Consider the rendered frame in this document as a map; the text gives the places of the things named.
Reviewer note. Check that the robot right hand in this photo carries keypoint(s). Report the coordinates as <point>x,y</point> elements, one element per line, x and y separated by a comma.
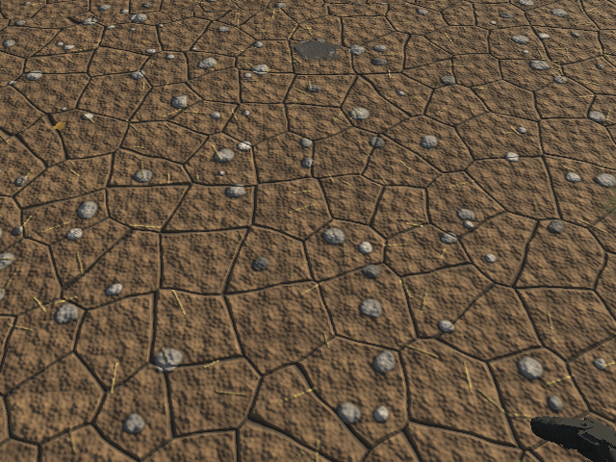
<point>592,439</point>

